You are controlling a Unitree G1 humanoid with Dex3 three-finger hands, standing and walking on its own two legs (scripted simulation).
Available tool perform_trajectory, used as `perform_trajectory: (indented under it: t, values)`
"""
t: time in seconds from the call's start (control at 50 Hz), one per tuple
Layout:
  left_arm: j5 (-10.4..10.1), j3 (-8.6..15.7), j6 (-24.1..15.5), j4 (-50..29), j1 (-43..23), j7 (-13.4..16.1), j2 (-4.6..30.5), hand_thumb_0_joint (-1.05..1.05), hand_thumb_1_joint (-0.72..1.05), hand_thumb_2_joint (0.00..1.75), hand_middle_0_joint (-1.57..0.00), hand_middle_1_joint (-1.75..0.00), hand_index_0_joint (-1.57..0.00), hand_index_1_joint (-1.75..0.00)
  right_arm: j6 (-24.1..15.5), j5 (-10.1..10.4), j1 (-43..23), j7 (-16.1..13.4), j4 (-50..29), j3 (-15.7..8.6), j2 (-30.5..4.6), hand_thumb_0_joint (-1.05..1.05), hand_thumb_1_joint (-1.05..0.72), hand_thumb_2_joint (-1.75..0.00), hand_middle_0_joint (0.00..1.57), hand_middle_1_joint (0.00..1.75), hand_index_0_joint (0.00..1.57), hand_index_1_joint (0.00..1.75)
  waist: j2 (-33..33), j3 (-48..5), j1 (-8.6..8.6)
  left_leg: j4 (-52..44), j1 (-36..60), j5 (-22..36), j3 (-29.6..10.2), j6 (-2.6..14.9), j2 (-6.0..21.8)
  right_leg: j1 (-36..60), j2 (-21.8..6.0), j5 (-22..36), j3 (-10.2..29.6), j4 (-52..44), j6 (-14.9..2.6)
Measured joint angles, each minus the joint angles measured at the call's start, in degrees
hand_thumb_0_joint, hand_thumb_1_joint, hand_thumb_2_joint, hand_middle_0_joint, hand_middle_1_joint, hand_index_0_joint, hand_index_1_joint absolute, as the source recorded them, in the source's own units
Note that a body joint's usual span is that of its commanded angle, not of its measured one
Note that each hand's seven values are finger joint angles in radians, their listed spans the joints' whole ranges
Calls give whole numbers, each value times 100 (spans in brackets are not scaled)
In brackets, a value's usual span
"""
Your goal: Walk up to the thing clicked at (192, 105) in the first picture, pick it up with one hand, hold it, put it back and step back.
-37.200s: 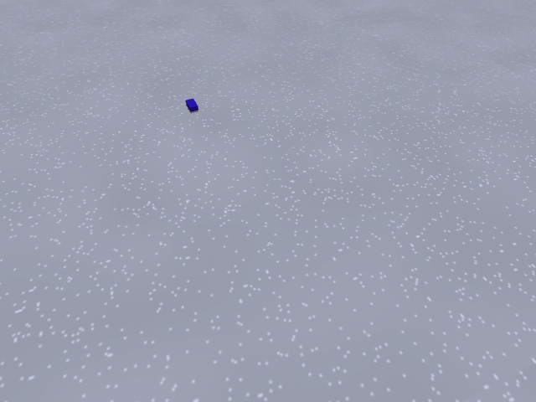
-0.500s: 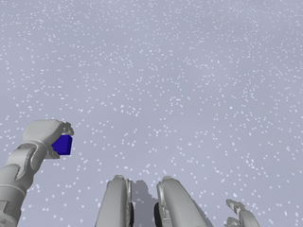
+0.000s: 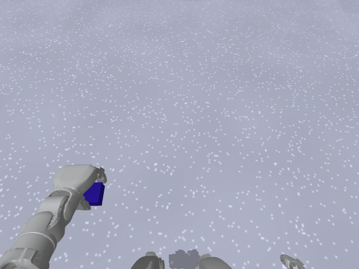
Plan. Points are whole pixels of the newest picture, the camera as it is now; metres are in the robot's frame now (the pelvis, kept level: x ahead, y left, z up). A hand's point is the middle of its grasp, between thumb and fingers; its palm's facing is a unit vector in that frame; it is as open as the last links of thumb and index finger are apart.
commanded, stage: lift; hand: left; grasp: from above
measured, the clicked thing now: (83, 194) +0.33 +0.25 -0.11
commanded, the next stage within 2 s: hold in 0.18 s
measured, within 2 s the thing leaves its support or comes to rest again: neither
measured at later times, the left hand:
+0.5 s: hand (78, 180) +0.33 +0.23 -0.02, palm faces -0.47 -0.03 -0.88, open 8.0 cm
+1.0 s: hand (80, 180) +0.32 +0.21 +0.01, palm faces -0.48 -0.03 -0.88, open 7.9 cm
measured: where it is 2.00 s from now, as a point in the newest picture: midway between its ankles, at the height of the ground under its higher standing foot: outside the picture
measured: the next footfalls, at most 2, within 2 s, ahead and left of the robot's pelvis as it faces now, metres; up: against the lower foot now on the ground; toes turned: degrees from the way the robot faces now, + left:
none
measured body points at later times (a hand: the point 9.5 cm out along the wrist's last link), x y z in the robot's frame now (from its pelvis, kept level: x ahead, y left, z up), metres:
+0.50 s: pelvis +0.03 +0.00 +0.04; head +0.07 +0.00 +0.49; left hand +0.35 +0.23 +0.03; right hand +0.15 -0.26 -0.08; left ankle +0.05 +0.07 -0.68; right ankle +0.03 -0.11 -0.68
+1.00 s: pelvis +0.04 +0.00 +0.05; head +0.06 -0.02 +0.50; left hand +0.34 +0.21 +0.06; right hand +0.18 -0.26 -0.06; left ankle +0.04 +0.07 -0.68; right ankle +0.03 -0.11 -0.68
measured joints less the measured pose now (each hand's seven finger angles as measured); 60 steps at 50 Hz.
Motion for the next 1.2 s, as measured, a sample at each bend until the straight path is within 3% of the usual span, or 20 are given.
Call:
perform_trajectory:
  t: [0.24,0.46,0.7,1.2]
  values:
    - [-246,-159,132,-360,203,-413,-53,0,32,21,-84,-31,-87,-29,35,41,-100,-82,-58,13,25,0,-91,-90,20,30,21,30,18,224,111,-1001,1029,294,58,20,-53,998,-75,292,146,-958,16]
    - [-163,-228,-28,-612,286,-612,-25,1,35,16,-86,-26,-89,-22,83,31,-238,-113,-30,-19,-22,0,-90,-90,20,30,21,30,13,262,215,-1473,1578,371,61,35,-97,1544,-127,365,194,-1421,20]
    - [-259,-308,68,-976,437,-905,-9,1,37,9,-88,-23,-91,-19,256,81,-304,-91,-114,-50,-44,0,-89,-89,20,30,21,30,26,332,271,-1989,2156,505,95,41,-135,2089,-178,485,271,-1883,22]
    - [-324,-434,147,-1274,620,-995,-139,1,38,2,-91,-19,-95,-14,542,128,-517,-217,-168,44,-54,1,-88,-89,20,30,20,30,56,560,337,-2689,2840,904,38,-50,-129,2713,-193,812,252,-2446,-59]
